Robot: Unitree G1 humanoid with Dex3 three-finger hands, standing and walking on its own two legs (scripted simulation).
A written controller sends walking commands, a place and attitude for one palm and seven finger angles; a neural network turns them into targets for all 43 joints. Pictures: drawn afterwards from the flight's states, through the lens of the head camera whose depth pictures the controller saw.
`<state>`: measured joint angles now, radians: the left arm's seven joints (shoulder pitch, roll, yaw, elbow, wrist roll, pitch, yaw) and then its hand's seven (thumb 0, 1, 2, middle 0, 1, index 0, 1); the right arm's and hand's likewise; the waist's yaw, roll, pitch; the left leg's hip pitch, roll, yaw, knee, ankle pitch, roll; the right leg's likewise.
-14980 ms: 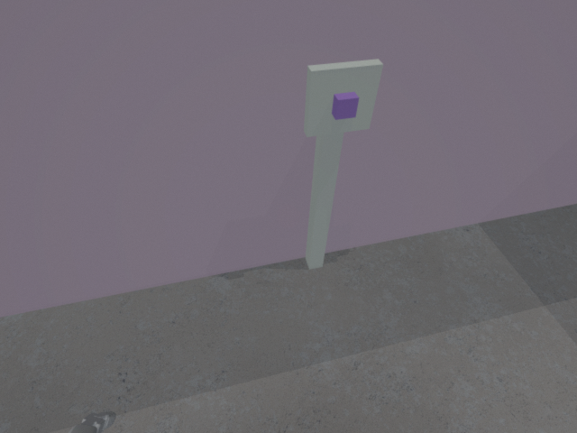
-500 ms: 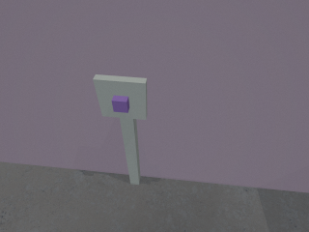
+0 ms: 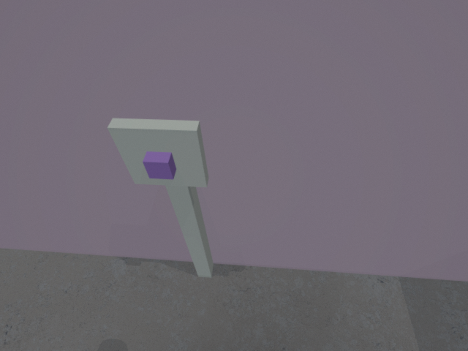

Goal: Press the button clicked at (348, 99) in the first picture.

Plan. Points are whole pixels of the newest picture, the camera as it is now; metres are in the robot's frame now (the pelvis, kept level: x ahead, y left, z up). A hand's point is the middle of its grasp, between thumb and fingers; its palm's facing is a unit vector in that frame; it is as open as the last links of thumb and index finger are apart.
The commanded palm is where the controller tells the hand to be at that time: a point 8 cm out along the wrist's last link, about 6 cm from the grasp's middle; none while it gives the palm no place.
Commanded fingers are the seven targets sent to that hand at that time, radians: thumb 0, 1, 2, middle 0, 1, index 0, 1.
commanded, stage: come to a stop and stand still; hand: left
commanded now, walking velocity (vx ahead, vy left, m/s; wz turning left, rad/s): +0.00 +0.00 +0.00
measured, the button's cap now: (160, 164) +0.47 +0.19 +0.02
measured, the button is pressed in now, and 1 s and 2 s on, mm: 0 0 0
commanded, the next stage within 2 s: look again from close up in 0.56 s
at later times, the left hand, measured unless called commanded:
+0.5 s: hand out of the picture +0.04 +0.15 -0.17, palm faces +0.04 -0.98 -0.21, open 7.3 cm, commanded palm none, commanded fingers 0.00 0.90 0.90 -0.20 -0.30 -0.20 -0.30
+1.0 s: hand out of the picture -0.01 +0.16 -0.17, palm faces +0.04 -0.98 -0.19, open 7.4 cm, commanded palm none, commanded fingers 0.00 0.90 0.90 -0.20 -0.30 -0.20 -0.30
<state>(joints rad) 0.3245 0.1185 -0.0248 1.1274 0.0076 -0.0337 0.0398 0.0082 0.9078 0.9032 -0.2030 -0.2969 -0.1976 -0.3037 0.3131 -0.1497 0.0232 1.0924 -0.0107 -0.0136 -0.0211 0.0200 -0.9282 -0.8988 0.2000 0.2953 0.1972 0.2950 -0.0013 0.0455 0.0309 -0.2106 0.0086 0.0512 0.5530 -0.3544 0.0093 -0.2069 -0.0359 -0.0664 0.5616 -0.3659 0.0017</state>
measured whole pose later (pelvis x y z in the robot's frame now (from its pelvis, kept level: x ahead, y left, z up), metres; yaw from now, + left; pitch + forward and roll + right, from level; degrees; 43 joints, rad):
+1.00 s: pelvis +0.00 -0.02 +0.01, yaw +1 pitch -1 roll +0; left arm 0.27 0.16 0.00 1.12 0.01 -0.01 0.04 0.01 0.91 0.90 -0.20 -0.30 -0.20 -0.30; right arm 0.27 -0.14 0.02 1.15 -0.01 -0.01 -0.03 0.01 -0.92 -0.90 0.20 0.30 0.20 0.29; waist 0.01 -0.01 0.05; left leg -0.14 0.03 0.03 0.45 -0.30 -0.02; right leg -0.13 -0.01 -0.09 0.45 -0.32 -0.02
